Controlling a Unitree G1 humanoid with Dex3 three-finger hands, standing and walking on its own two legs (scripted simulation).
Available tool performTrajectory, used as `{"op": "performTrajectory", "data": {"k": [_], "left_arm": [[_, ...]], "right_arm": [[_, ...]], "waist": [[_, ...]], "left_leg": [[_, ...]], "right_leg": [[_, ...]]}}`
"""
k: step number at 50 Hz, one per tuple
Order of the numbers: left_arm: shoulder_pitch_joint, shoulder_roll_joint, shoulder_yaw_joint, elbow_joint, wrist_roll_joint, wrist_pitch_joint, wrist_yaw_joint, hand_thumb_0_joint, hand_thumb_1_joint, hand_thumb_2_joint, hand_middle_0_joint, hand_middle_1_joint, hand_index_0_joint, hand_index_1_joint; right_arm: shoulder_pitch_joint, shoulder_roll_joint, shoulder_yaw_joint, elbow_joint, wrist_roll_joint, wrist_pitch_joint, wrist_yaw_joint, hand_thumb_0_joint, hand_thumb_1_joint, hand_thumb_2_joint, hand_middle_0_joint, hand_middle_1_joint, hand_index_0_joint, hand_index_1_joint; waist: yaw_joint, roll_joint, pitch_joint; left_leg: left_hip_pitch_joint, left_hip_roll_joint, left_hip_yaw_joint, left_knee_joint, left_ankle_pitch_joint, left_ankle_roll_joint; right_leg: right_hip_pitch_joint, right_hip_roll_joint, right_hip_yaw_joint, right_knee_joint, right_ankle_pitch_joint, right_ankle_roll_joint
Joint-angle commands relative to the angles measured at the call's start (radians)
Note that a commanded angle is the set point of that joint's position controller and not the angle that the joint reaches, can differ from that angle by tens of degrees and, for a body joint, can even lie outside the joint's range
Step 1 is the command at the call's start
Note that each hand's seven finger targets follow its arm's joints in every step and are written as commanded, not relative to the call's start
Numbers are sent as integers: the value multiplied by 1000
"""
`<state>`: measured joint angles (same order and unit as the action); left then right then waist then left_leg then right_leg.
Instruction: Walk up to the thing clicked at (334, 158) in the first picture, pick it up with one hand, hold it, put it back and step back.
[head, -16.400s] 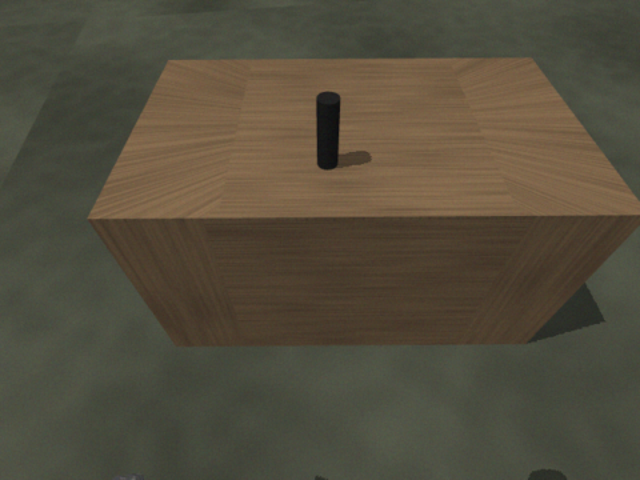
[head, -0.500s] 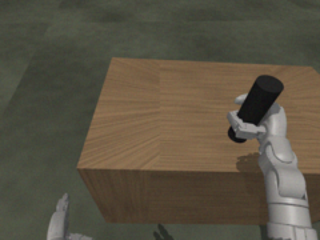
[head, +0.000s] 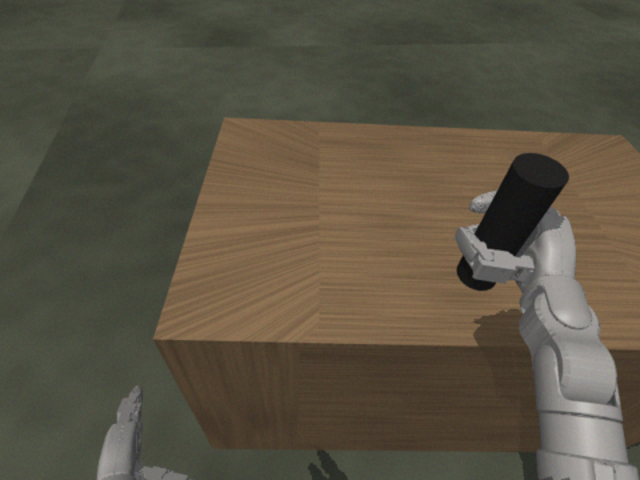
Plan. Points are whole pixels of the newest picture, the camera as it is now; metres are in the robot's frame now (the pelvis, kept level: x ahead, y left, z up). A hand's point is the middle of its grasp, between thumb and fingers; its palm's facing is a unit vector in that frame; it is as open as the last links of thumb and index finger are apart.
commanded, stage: hold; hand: right
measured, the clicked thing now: (503, 230) +0.33 -0.18 +0.18
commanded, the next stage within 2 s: crouch in 1.84 s
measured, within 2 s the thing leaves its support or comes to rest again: neither
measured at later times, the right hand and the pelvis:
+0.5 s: hand (487, 237) +0.34 -0.17 +0.16, palm faces +0.17 +0.99 +0.00, open 6.6 cm; pelvis +0.00 +0.00 +0.00, yaw +0 degrees
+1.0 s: hand (486, 238) +0.34 -0.17 +0.16, palm faces +0.17 +0.98 +0.00, open 6.6 cm; pelvis +0.00 +0.00 +0.00, yaw +0 degrees
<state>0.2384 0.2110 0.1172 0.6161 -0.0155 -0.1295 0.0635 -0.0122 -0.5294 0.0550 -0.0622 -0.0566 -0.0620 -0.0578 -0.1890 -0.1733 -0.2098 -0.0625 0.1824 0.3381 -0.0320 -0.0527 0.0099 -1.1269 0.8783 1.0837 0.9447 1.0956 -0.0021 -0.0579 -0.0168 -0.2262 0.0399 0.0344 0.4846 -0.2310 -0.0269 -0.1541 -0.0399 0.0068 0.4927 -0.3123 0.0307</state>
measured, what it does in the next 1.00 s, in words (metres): stands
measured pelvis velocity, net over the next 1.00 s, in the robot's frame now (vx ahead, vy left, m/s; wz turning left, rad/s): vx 0.00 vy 0.00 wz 0.00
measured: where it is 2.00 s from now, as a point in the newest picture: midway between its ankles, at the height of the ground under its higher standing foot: outside the picture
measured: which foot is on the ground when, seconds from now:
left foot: down 0.00-1.00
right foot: down 0.00-1.00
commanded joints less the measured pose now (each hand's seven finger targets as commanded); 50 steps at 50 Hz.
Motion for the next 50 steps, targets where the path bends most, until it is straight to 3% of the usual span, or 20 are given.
{"op": "performTrajectory", "data": {"k": [1, 6, 10, 13, 16, 23, 26, 30, 32, 33, 35, 37, 38, 39, 41, 42, 44, 46, 49, 50], "left_arm": [[-110, 156, 67, -161, -4, -58, 11, 0, -543, 48, -54, -58, -55, -56], [-124, 101, 20, -126, -7, -56, 1, 0, -554, 53, -57, -58, -55, -60], [-115, 148, 59, -140, -4, -60, 1, 0, -545, 46, -57, -59, -58, -58], [-134, 118, 29, -125, -7, -68, -5, 0, -545, 46, -54, -56, -55, -56], [-119, 159, 62, -150, -3, -69, 1, 0, -549, 50, -55, -58, -54, -58], [-121, 131, 42, -167, -6, -77, 1, 0, -549, 52, -53, -56, -52, -56], [-121, 111, 26, -120, -7, -67, -5, 0, -547, 51, -53, -56, -53, -56], [-134, 129, 33, -137, -6, -71, -4, 0, -545, 47, -53, -55, -53, -55], [-130, 161, 58, -147, -7, -70, 3, 0, -550, 51, -52, -53, -50, -55], [-132, 130, 28, -140, -6, -69, 0, 0, -552, 52, -53, -54, -51, -57], [-122, 152, 57, -154, -5, -70, 7, 0, -548, 49, -53, -54, -52, -55], [-107, 114, 32, -132, -7, -72, 5, 0, -546, 48, -53, -55, -52, -55], [-101, 142, 52, -141, -7, -71, 8, 0, -550, 51, -53, -54, -51, -56], [-107, 121, 35, -120, -8, -72, 5, 0, -546, 50, -51, -54, -50, -55], [-110, 123, 42, -132, -5, -68, 6, 0, -542, 47, -53, -56, -53, -55], [-123, 148, 54, -155, -3, -71, 8, 0, -552, 52, -54, -55, -52, -57], [-98, 137, 48, -127, -3, -66, 7, 0, -549, 50, -53, -54, -52, -55], [-110, 138, 56, -115, -5, -60, 5, 0, -548, 50, -53, -56, -52, -57], [-137, 114, 26, -135, -7, -66, -3, 0, -549, 51, -53, -54, -51, -56], [-131, 123, 37, -133, -7, -62, -3, 0, -546, 48, -53, -54, -53, -55]], "right_arm": [[-432, -184, -75, -300, 14, -95, -1, 0, -585, -1314, 1371, 1421, 1387, 1421], [-425, -159, -56, -256, 13, -84, 6, 0, -550, -1314, 1351, 1416, 1371, 1416], [-414, -156, -49, -261, 10, -73, 13, 0, -550, -1321, 1355, 1422, 1375, 1422], [-432, -176, -70, -269, 14, -75, 10, 0, -554, -1309, 1357, 1416, 1375, 1416], [-440, -163, -55, -255, 11, -78, 7, 0, -563, -1316, 1364, 1422, 1381, 1422], [-441, -181, -70, -290, 10, -95, -5, 0, -566, -1308, 1363, 1416, 1379, 1416], [-394, -168, -66, -235, 12, -90, -1, 0, -560, -1321, 1373, 1431, 1391, 1431], [-407, -145, -44, -259, 14, -93, 6, 0, -553, -1324, 1374, 1436, 1393, 1436], [-404, -189, -84, -250, 15, -100, 5, 0, -559, -1316, 1372, 1428, 1389, 1428], [-399, -183, -77, -245, 13, -105, 5, 0, -570, -1321, 1378, 1433, 1395, 1433], [-418, -170, -66, -259, 14, -112, 4, 0, -576, -1320, 1379, 1431, 1394, 1431], [-427, -159, -53, -282, 16, -115, 5, 0, -577, -1312, 1378, 1426, 1393, 1426], [-400, -172, -69, -262, 16, -116, 4, 0, -583, -1314, 1379, 1426, 1394, 1426], [-419, -191, -77, -267, 13, -118, 4, 0, -566, -1320, 1384, 1435, 1400, 1435], [-412, -164, -58, -255, 11, -123, 7, 0, -569, -1306, 1369, 1418, 1384, 1418], [-405, -153, -55, -257, 12, -123, 5, 0, -574, -1300, 1360, 1409, 1375, 1409], [-409, -188, -80, -278, 10, -122, 2, 0, -565, -1315, 1372, 1426, 1388, 1426], [-371, -175, -70, -254, 8, -121, 6, 0, -576, -1317, 1377, 1428, 1392, 1428], [-413, -165, -56, -279, 13, -120, 10, 0, -553, -1313, 1367, 1423, 1384, 1423], [-406, -181, -73, -283, 14, -120, 9, 0, -567, -1312, 1370, 1422, 1386, 1422]], "waist": [[2, 57, -242], [-5, 47, -175], [9, 54, -228], [-10, 29, -210], [9, 70, -227], [-10, 24, -262], [-13, 29, -202], [2, 44, -213], [-1, 68, -229], [-9, 64, -206], [8, 67, -234], [8, 53, -220], [11, 67, -248], [-3, 40, -224], [12, 56, -228], [10, 79, -241], [-1, 32, -264], [-3, 36, -232], [-9, 13, -229], [-14, 19, -241]], "left_leg": [[107, -28, 37, -45, 270, 10], [78, -29, 37, -59, 196, 12], [88, -28, 38, -55, 220, 12], [85, -30, 39, -57, 190, 14], [81, -32, 41, -55, 197, 13], [107, -32, 39, -42, 247, 19], [95, -32, 36, -51, 223, 18], [89, -32, 36, -56, 209, 15], [93, -33, 38, -55, 222, 12], [91, -30, 37, -56, 200, 13], [96, -28, 35, -57, 216, 10], [90, -22, 29, -59, 226, 7], [101, -25, 31, -53, 261, 8], [95, -26, 34, -47, 259, 9], [87, -25, 32, -50, 258, 8], [97, -27, 35, -48, 260, 7], [106, -28, 35, -43, 282, 12], [97, -27, 36, -43, 270, 13], [103, -30, 37, -44, 254, 15], [112, -32, 39, -42, 259, 16]], "right_leg": [[50, 35, -20, -50, 313, -29], [8, 34, -21, -67, 237, -29], [38, 36, -20, -63, 255, -31], [22, 33, -17, -72, 237, -28], [35, 32, -16, -70, 237, -30], [51, 28, -16, -54, 316, -23], [14, 30, -19, -63, 279, -25], [26, 30, -19, -68, 254, -29], [32, 29, -16, -66, 267, -31], [19, 31, -18, -70, 243, -30], [38, 33, -20, -63, 250, -34], [43, 40, -28, -56, 248, -37], [54, 37, -25, -54, 286, -36], [40, 36, -22, -57, 293, -31], [50, 36, -23, -51, 287, -33], [51, 35, -22, -54, 291, -31], [63, 33, -21, -50, 327, -27], [45, 34, -20, -53, 316, -27], [33, 29, -18, -60, 313, -23], [40, 27, -16, -58, 326, -22]]}}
